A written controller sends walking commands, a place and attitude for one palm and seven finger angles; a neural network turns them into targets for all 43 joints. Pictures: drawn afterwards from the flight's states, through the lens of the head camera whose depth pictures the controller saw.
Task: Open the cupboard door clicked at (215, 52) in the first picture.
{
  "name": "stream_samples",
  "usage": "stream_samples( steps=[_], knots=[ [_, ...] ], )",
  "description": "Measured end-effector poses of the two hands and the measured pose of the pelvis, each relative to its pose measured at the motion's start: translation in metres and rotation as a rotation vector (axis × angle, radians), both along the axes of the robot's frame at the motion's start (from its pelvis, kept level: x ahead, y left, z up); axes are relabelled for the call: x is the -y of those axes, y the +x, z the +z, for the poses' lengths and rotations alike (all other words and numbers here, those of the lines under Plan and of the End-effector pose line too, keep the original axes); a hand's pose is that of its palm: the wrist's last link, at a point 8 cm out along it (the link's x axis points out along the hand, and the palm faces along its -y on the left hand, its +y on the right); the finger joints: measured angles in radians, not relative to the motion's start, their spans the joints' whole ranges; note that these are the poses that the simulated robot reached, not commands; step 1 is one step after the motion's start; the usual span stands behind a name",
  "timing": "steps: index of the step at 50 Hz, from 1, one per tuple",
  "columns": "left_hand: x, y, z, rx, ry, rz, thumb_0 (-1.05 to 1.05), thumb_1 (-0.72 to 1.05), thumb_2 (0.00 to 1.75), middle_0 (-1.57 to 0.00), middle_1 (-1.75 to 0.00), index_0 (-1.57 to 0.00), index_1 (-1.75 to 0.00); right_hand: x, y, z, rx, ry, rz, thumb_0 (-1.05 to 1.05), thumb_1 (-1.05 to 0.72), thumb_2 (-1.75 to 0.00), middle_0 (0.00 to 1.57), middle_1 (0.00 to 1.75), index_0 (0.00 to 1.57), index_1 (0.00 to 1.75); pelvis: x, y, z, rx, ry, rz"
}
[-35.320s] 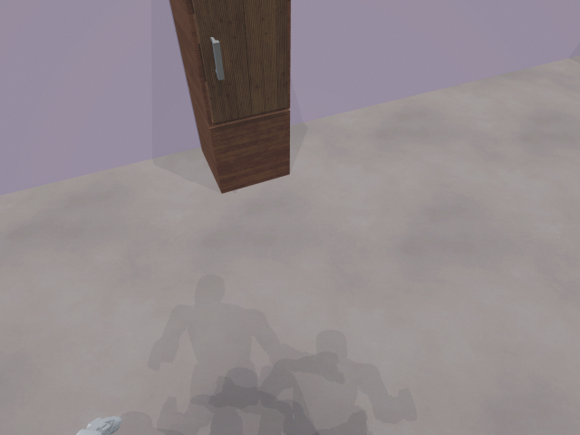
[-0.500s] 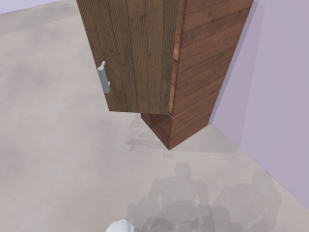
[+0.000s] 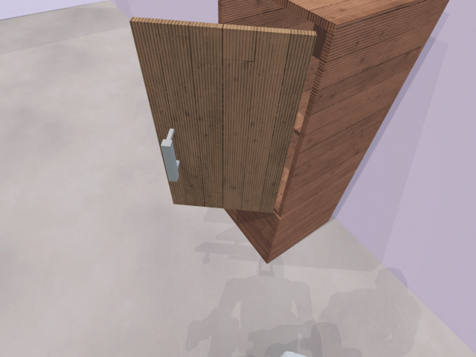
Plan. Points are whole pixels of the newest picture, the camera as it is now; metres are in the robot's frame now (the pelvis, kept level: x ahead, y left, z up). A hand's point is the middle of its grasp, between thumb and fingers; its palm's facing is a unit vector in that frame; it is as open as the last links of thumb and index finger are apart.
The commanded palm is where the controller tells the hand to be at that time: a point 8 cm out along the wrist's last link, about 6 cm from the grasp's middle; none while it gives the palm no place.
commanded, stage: come to a stop and stand still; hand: left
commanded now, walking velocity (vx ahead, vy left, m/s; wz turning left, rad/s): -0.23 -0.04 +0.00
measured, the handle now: (172, 155) +0.58 +0.21 -0.08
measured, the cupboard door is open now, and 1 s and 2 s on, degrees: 50 50 50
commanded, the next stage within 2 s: look again from close up in 1.16 s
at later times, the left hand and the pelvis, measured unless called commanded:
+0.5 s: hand out of the picture +0.06 +0.18 -0.19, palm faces +0.07 -0.98 -0.19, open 7.4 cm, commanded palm none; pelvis +0.00 +0.00 -0.01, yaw +1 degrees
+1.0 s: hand out of the picture -0.02 +0.15 -0.18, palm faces +0.02 -0.98 -0.18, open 7.3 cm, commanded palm none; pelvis -0.03 -0.02 +0.00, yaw +0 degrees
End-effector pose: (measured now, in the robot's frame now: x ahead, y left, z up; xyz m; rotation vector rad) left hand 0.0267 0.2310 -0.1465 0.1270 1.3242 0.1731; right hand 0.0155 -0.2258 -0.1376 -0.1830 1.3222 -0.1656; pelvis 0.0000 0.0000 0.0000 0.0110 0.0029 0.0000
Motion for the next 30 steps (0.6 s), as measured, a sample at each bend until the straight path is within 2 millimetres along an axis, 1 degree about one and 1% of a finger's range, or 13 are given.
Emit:
stream_samples(
  steps=[3, 6, 10, 14, 19, 22, 25, 28, 30],
  knots=[
    [0.004, 0.023, 0.001, 0.015, 0.017, -0.019, 0.01, 0.93, 0.90, -0.19, -0.30, -0.19, -0.30, 0.000, -0.010, -0.008, -0.065, 0.024, -0.028, -0.01, -0.92, -0.90, 0.20, 0.30, 0.21, 0.30, 0.007, 0.010, -0.002, 0.003, 0.005, -0.002],
    [0.013, 0.039, -0.001, 0.025, 0.036, -0.042, 0.00, 0.92, 0.90, -0.19, -0.30, -0.19, -0.30, 0.004, -0.014, -0.019, -0.105, 0.053, -0.063, 0.00, -0.91, -0.90, 0.20, 0.30, 0.21, 0.30, 0.018, 0.018, -0.009, 0.002, 0.020, -0.014],
    [0.027, 0.051, 0.000, 0.023, 0.045, -0.073, 0.00, 0.91, 0.90, -0.20, -0.30, -0.20, -0.30, 0.014, -0.013, -0.028, -0.126, 0.075, -0.103, 0.00, -0.91, -0.90, 0.20, 0.30, 0.21, 0.30, 0.026, 0.021, -0.012, -0.004, 0.006, -0.007],
    [0.031, 0.055, 0.002, 0.048, 0.046, -0.051, 0.00, 0.92, 0.90, -0.20, -0.30, -0.20, -0.30, 0.023, -0.006, -0.025, -0.143, 0.057, -0.086, 0.00, -0.91, -0.90, 0.20, 0.30, 0.20, 0.30, 0.028, 0.017, -0.010, -0.004, 0.005, 0.007],
    [0.023, 0.046, 0.000, 0.064, 0.027, -0.024, 0.00, 0.92, 0.90, -0.20, -0.30, -0.20, -0.30, 0.030, 0.015, -0.013, -0.088, 0.008, -0.041, 0.00, -0.91, -0.90, 0.20, 0.30, 0.20, 0.30, 0.021, 0.007, -0.006, -0.002, 0.007, 0.016],
    [0.012, 0.035, -0.010, 0.060, 0.010, -0.008, 0.00, 0.91, 0.90, -0.20, -0.30, -0.20, -0.30, 0.028, 0.025, -0.009, -0.025, -0.026, -0.019, 0.00, -0.91, -0.90, 0.20, 0.30, 0.20, 0.30, 0.011, 0.002, -0.011, 0.005, -0.006, 0.018],
    [0.002, 0.021, -0.014, 0.036, 0.000, 0.012, 0.00, 0.91, 0.90, -0.20, -0.30, -0.20, -0.30, 0.022, 0.029, -0.002, 0.017, -0.045, 0.002, 0.00, -0.91, -0.90, 0.20, 0.30, 0.20, 0.30, 0.004, -0.003, -0.011, 0.016, 0.001, 0.010],
    [-0.004, 0.006, -0.011, 0.003, 0.000, 0.020, 0.00, 0.91, 0.90, -0.20, -0.30, -0.20, -0.30, 0.013, 0.031, 0.002, 0.040, -0.044, 0.021, 0.00, -0.91, -0.90, 0.20, 0.30, 0.20, 0.30, 0.001, -0.006, -0.007, 0.014, 0.000, 0.006],
    [-0.006, -0.003, -0.008, -0.014, 0.004, 0.023, 0.00, 0.91, 0.90, -0.20, -0.30, -0.20, -0.30, 0.007, 0.031, 0.002, 0.044, -0.030, 0.034, 0.00, -0.91, -0.90, 0.20, 0.30, 0.20, 0.30, 0.000, -0.009, -0.005, 0.009, -0.002, 0.006]
  ],
)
